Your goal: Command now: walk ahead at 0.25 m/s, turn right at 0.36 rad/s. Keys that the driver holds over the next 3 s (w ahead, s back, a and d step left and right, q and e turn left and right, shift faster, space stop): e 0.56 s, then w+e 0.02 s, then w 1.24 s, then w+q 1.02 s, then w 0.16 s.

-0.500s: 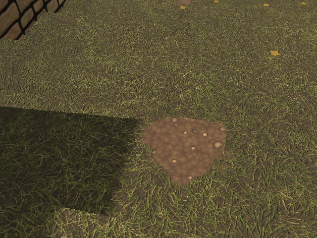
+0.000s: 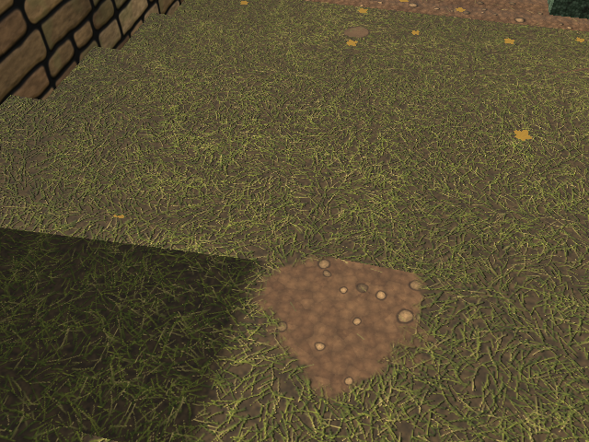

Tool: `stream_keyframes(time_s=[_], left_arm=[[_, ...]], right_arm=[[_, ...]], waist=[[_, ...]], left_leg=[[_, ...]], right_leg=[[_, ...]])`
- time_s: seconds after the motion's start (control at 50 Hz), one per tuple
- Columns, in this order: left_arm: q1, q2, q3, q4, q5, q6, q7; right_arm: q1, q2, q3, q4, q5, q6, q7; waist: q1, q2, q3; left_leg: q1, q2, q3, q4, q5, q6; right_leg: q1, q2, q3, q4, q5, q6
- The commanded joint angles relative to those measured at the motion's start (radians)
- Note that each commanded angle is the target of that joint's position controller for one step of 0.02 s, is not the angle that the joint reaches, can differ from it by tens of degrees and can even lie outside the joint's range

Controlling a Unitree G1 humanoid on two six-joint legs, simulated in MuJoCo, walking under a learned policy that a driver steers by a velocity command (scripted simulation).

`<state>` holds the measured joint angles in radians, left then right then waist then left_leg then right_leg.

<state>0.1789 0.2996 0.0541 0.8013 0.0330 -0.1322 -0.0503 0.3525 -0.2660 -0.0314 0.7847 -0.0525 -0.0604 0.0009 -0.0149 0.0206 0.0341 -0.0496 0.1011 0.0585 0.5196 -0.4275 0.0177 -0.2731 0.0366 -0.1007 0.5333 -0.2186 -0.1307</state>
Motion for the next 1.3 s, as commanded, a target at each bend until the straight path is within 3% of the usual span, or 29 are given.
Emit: stream_keyframes(time_s=[0.02,0.04,0.06,0.1,0.18,0.34,0.42,0.46,0.48,0.5,0.52,0.56,0.58,0.62,0.68,0.74,0.82,0.86,0.88,0.9,0.94,0.98,1.04,1.08,1.14,1.2,1.22,1.26,1.3], left_arm=[[0.259,0.235,0.059,-0.034,0.012,-0.035,0.014],[0.353,0.219,0.064,0.016,0.033,-0.041,0.008],[0.332,0.195,0.063,0.022,0.030,-0.042,0.008],[0.193,0.113,0.035,-0.005,0.014,-0.023,0.009],[0.024,0.174,0.047,-0.100,0.004,-0.010,-0.010],[0.153,0.192,0.077,-0.128,0.023,0.021,-0.031],[0.087,0.202,0.070,-0.157,0.014,0.044,-0.030],[0.041,0.170,0.044,-0.179,0.013,0.050,-0.042],[0.072,0.075,0.008,-0.207,0.012,0.051,-0.045],[0.144,0.034,-0.006,-0.219,0.028,0.034,-0.029],[0.120,0.110,0.014,-0.199,0.041,0.040,-0.016],[0.136,0.177,0.034,-0.160,0.054,0.061,0.034],[0.137,0.147,0.025,-0.155,0.068,0.065,0.038],[0.128,0.088,0.003,-0.148,0.066,0.069,0.011],[0.097,0.090,-0.001,-0.141,0.042,0.075,-0.027],[0.039,0.076,-0.012,-0.160,0.050,0.069,-0.021],[0.104,0.091,-0.006,-0.131,0.023,0.028,-0.011],[0.143,0.100,0.001,-0.134,0.010,-0.003,-0.012],[0.213,0.145,0.015,-0.128,0.011,-0.012,0.004],[0.259,0.216,0.040,-0.140,0.007,-0.016,0.021],[0.274,0.121,0.023,-0.123,0.024,-0.017,0.039],[0.264,0.049,-0.005,-0.125,0.026,-0.003,0.041],[0.253,0.051,-0.008,-0.140,0.044,0.021,0.040],[0.256,0.061,-0.006,-0.134,0.083,0.031,0.037],[0.337,0.058,-0.017,-0.087,0.063,0.017,0.032],[0.604,-0.017,-0.041,0.089,0.054,0.011,0.062],[0.579,-0.020,-0.047,0.085,0.045,0.015,0.059],[0.511,-0.031,-0.070,0.083,0.088,0.031,0.010],[0.452,-0.016,-0.071,0.075,0.075,0.012,-0.007]], right_arm=[[-0.103,-0.064,-0.008,-0.147,-0.026,-0.032,0.013],[-0.201,-0.071,-0.010,-0.146,-0.011,-0.041,0.034],[-0.228,-0.088,-0.014,-0.135,-0.006,-0.048,0.024],[-0.185,-0.136,-0.033,-0.114,-0.029,-0.043,0.000],[-0.143,-0.102,-0.022,-0.077,-0.015,0.008,-0.001],[-0.287,-0.139,-0.021,-0.075,0.009,-0.014,-0.018],[-0.282,-0.153,-0.027,-0.062,0.031,-0.032,-0.026],[-0.220,-0.200,-0.038,-0.067,0.052,-0.055,-0.034],[-0.115,-0.296,-0.058,-0.080,0.056,-0.071,-0.052],[-0.031,-0.307,-0.060,-0.080,0.018,-0.079,-0.048],[-0.057,-0.255,-0.062,-0.075,-0.014,-0.083,-0.051],[-0.224,-0.155,-0.038,-0.138,0.037,-0.069,-0.046],[-0.227,-0.124,-0.027,-0.147,0.043,-0.063,-0.048],[-0.216,-0.121,-0.025,-0.164,0.024,-0.055,-0.059],[-0.144,-0.179,-0.047,-0.151,0.017,-0.056,-0.049],[-0.086,-0.190,-0.053,-0.130,0.011,-0.059,-0.025],[-0.187,-0.180,-0.037,-0.139,0.014,-0.038,0.002],[-0.170,-0.128,-0.012,-0.107,-0.008,-0.036,0.011],[-0.157,-0.048,0.014,-0.118,-0.014,-0.039,0.014],[-0.219,-0.049,0.019,-0.155,-0.020,-0.050,0.020],[-0.226,-0.094,0.009,-0.124,-0.004,-0.059,0.016],[-0.203,-0.092,0.007,-0.106,-0.026,-0.061,0.008],[-0.264,-0.047,0.018,-0.116,-0.018,-0.052,0.038],[-0.221,-0.015,0.032,-0.106,-0.037,-0.051,0.079],[-0.265,-0.039,0.025,-0.155,-0.054,-0.049,0.091],[-0.411,0.000,0.039,-0.184,-0.027,-0.040,0.053],[-0.432,0.012,0.047,-0.177,-0.024,-0.038,0.056],[-0.409,0.049,0.063,-0.192,-0.029,-0.012,0.076],[-0.371,-0.028,0.042,-0.197,-0.037,0.011,0.075]], waist=[[0.142,-0.240,-0.239],[0.182,-0.122,-0.056],[0.170,-0.069,0.001],[0.062,-0.055,-0.038],[-0.046,-0.065,-0.037],[0.067,-0.092,-0.031],[0.040,-0.084,-0.030],[-0.009,-0.046,-0.091],[-0.029,0.103,-0.241],[-0.043,0.208,-0.300],[-0.033,0.074,-0.134],[0.032,0.055,-0.085],[0.041,0.083,-0.075],[0.029,0.064,-0.056],[-0.022,0.053,-0.026],[-0.055,0.069,-0.011],[0.015,0.024,-0.020],[0.052,0.024,-0.058],[0.077,-0.097,-0.092],[0.131,-0.224,-0.021],[0.130,-0.142,0.034],[0.095,-0.095,0.035],[0.082,-0.082,0.044],[0.067,-0.089,0.041],[0.100,-0.086,0.041],[0.209,-0.067,0.091],[0.212,-0.017,0.081],[0.157,-0.073,0.114],[0.107,-0.039,0.158]], left_leg=[[-0.517,-0.167,-0.044,0.482,-0.202,-0.040],[-0.732,-0.115,-0.160,0.605,-0.225,-0.024],[-0.770,-0.065,-0.177,0.679,-0.202,-0.025],[-0.639,-0.021,-0.149,0.637,-0.135,-0.026],[-0.316,-0.046,-0.063,0.369,0.107,-0.069],[-0.430,-0.064,-0.097,0.096,0.217,-0.089],[-0.306,-0.097,-0.070,-0.057,0.298,-0.049],[-0.049,-0.054,-0.095,-0.147,0.581,0.053],[0.192,0.152,-0.302,-0.163,0.938,0.263],[0.330,0.364,-0.550,-0.202,1.042,0.493],[0.175,0.367,-0.507,-0.266,0.873,0.433],[0.002,0.241,-0.296,-0.314,0.672,0.297],[-0.057,0.208,-0.237,-0.353,0.572,0.265],[-0.125,0.133,-0.170,-0.428,0.328,0.220],[-0.080,0.105,-0.128,-0.438,0.137,0.186],[-0.019,0.166,-0.201,-0.401,0.023,0.211],[-0.163,0.166,-0.204,-0.318,-0.092,0.223],[-0.297,0.120,-0.151,-0.206,-0.039,0.189],[-0.411,0.031,-0.065,-0.014,-0.015,0.106],[-0.643,-0.102,-0.020,0.198,-0.065,0.026],[-0.795,-0.060,-0.119,0.394,-0.046,0.047],[-0.774,-0.036,-0.117,0.437,0.033,0.055],[-0.679,-0.033,-0.062,0.377,0.219,0.028],[-0.576,-0.050,-0.054,0.451,0.383,0.030],[-0.667,-0.046,-0.070,0.397,0.487,0.025],[-1.149,0.029,-0.196,0.118,0.678,-0.031],[-0.974,0.025,-0.143,-0.027,0.871,-0.019],[-0.475,-0.002,-0.055,0.069,1.064,0.027],[-0.377,0.005,-0.078,0.119,0.934,0.027]], right_leg=[[0.635,-0.339,0.688,-0.191,0.520,-0.333],[0.608,-0.381,0.676,-0.225,0.582,-0.295],[0.548,-0.380,0.592,-0.206,0.594,-0.271],[0.387,-0.321,0.468,-0.221,0.722,-0.247],[0.084,-0.192,0.317,-0.332,0.644,-0.175],[0.288,-0.258,0.488,-0.212,0.548,-0.175],[0.233,-0.215,0.542,-0.148,0.430,-0.112],[0.090,-0.096,0.512,-0.069,0.338,-0.027],[-0.028,0.048,0.386,0.141,0.043,0.089],[-0.241,0.127,0.292,0.415,-0.538,0.162],[-0.321,0.023,0.243,0.573,-0.531,0.177],[-0.245,-0.048,0.186,0.656,-0.435,0.195],[-0.208,-0.078,0.183,0.644,-0.361,0.192],[-0.159,-0.082,0.138,0.628,-0.230,0.183],[-0.167,-0.084,0.078,0.399,-0.208,0.185],[-0.179,-0.099,0.085,0.190,-0.211,0.143],[0.069,-0.060,0.038,-0.072,0.010,0.056],[0.277,-0.065,0.067,-0.090,-0.007,0.012],[0.381,-0.209,0.279,-0.160,-0.078,-0.096],[0.418,-0.387,0.640,-0.314,-0.154,-0.253],[0.455,-0.362,0.575,-0.362,-0.271,-0.180],[0.416,-0.339,0.487,-0.372,-0.130,-0.151],[0.289,-0.263,0.321,-0.396,-0.006,-0.122],[0.149,-0.221,0.241,-0.322,0.097,-0.118],[0.193,-0.218,0.254,-0.239,0.080,-0.147],[0.645,-0.305,0.364,-0.097,0.059,-0.122],[0.465,-0.212,0.276,-0.063,0.003,-0.101],[-0.083,-0.165,0.213,-0.115,-0.118,-0.108],[-0.169,-0.180,0.246,-0.097,-0.154,-0.101]])
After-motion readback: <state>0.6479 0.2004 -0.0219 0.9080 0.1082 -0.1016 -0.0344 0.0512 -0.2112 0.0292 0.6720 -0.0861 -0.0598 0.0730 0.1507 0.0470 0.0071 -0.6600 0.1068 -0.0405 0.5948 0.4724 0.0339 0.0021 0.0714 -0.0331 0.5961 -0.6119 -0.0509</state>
